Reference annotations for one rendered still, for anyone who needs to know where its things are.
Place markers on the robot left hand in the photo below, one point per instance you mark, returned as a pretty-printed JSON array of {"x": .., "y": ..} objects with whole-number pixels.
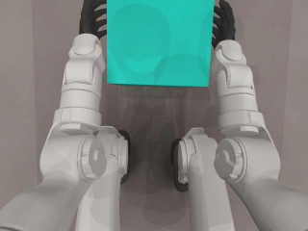
[{"x": 88, "y": 23}]

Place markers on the robot right hand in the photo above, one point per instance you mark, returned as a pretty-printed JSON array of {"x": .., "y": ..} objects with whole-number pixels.
[{"x": 225, "y": 23}]

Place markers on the right robot thigh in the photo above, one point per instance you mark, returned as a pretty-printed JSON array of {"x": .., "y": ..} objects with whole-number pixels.
[{"x": 209, "y": 202}]

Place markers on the left robot shin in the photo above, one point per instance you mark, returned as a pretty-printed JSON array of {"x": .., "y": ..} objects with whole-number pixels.
[{"x": 109, "y": 130}]

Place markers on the right robot forearm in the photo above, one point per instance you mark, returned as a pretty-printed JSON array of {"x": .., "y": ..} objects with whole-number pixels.
[{"x": 236, "y": 97}]

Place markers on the carton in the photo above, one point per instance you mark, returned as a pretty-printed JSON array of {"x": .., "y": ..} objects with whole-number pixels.
[{"x": 159, "y": 43}]

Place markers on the left robot upper arm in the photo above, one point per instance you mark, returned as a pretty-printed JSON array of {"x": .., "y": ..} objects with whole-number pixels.
[{"x": 69, "y": 165}]

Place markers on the right robot upper arm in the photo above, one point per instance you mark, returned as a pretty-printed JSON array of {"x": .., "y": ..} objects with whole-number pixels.
[{"x": 251, "y": 167}]

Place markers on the left robot forearm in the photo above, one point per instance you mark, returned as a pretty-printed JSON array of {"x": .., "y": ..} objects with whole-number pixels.
[{"x": 81, "y": 90}]

